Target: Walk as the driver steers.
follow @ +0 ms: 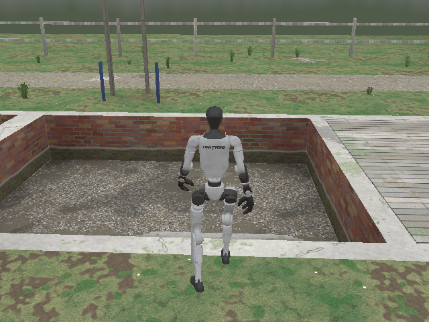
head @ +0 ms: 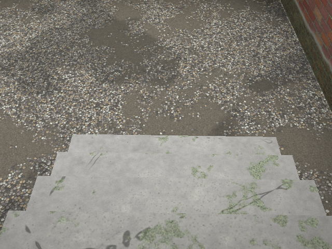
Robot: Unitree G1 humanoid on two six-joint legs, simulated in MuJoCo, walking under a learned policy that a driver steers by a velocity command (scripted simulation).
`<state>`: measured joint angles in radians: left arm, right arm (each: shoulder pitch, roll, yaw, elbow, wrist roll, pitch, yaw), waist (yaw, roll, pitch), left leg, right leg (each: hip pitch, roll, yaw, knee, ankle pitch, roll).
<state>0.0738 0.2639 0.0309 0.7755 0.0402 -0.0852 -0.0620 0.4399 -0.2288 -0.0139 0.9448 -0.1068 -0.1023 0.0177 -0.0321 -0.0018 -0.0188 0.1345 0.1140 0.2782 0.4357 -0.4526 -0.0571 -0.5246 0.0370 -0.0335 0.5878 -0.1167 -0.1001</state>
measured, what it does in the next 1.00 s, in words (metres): walks ahead: left foot, then right foot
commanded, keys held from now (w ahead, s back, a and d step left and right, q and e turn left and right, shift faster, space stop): w+e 0.36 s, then w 0.30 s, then w+q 0.28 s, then q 0.06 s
